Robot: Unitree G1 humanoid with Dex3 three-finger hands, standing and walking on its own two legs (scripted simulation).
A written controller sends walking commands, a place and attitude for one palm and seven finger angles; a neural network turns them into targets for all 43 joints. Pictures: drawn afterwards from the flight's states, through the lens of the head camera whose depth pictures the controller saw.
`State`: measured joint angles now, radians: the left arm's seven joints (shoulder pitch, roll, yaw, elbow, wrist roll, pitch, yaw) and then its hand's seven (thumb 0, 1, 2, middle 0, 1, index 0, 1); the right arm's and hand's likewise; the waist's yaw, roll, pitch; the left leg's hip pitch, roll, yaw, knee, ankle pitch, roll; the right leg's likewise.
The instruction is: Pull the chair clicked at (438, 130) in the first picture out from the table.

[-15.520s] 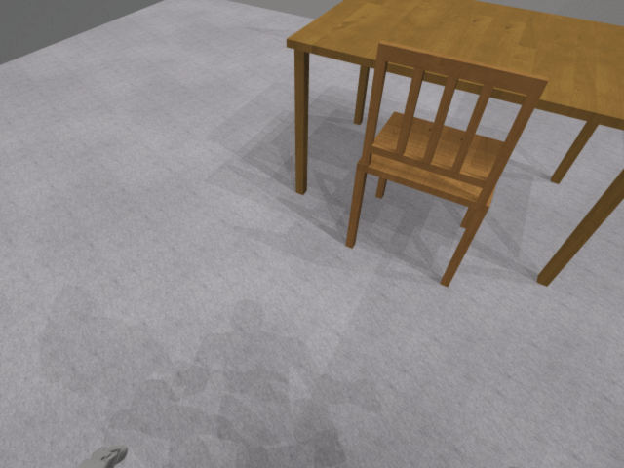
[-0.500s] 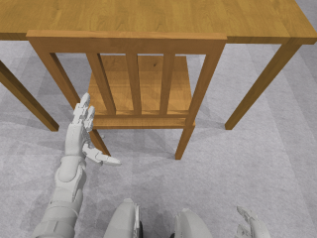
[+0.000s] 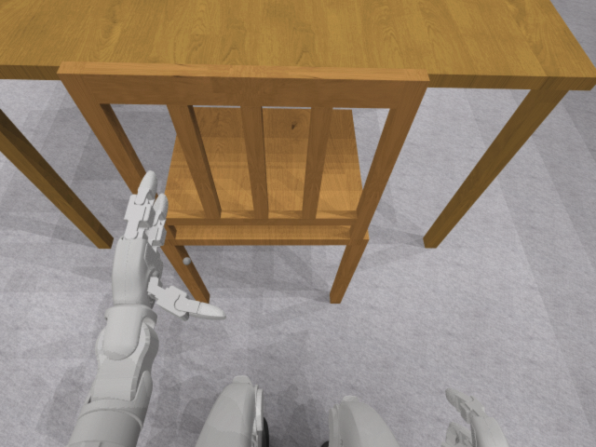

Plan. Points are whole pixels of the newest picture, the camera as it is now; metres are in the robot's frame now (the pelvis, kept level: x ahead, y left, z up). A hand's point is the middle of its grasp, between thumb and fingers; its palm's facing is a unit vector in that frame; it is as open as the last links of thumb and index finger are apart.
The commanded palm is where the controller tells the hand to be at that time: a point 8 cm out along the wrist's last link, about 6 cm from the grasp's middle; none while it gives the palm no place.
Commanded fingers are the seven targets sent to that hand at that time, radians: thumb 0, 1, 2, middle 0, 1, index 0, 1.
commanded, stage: aim the fingers beside a spindle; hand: left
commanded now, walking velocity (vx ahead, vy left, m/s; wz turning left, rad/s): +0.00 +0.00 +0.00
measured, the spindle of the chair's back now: (257, 169) +0.51 +0.08 +0.00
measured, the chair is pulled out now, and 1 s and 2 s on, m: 0.00 0.00 0.00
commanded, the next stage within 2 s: push the fingers through the gap in 1.26 s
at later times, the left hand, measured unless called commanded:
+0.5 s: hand (192, 262) +0.35 +0.15 +0.01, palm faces +0.01 -1.00 -0.02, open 17.0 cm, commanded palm +0.33 +0.20 +0.01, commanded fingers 0.00 -0.50 0.30 -0.06 -0.08 -0.06 -0.08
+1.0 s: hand (205, 263) +0.35 +0.13 +0.02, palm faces +0.01 -1.00 -0.02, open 16.9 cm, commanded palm +0.34 +0.20 +0.02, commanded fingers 0.00 -0.50 0.30 -0.06 -0.08 -0.06 -0.08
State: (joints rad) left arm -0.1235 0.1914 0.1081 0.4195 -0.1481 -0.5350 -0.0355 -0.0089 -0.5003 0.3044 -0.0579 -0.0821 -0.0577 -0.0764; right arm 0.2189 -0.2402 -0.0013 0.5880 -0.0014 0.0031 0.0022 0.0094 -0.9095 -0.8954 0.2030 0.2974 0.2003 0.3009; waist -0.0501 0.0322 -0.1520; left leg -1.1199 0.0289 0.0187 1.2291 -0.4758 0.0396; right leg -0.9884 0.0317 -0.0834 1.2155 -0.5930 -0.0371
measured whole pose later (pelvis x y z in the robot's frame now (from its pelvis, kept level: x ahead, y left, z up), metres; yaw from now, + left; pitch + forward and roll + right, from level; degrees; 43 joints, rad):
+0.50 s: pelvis -0.01 +0.00 -0.01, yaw +0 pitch +21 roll -3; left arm -0.22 0.21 0.09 0.55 -0.17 -0.48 -0.08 -0.01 -0.50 0.30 -0.05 -0.08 -0.05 -0.08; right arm 0.21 -0.24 0.01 0.59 0.01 0.01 0.00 0.01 -0.91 -0.90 0.20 0.30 0.20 0.30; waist -0.05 0.04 -0.16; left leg -1.16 0.02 0.00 1.25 -0.47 0.04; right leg -1.01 0.03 -0.10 1.24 -0.59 -0.04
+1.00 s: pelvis +0.00 +0.00 +0.00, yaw +0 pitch +21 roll -3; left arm -0.15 0.16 0.06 0.45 -0.12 -0.52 -0.01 -0.01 -0.50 0.30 -0.06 -0.08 -0.06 -0.08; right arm 0.21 -0.24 0.00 0.58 -0.01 0.01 0.00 0.01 -0.91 -0.90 0.20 0.30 0.20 0.30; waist -0.06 0.03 -0.15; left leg -1.13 0.03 0.02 1.24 -0.48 0.04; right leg -1.00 0.03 -0.08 1.23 -0.60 -0.04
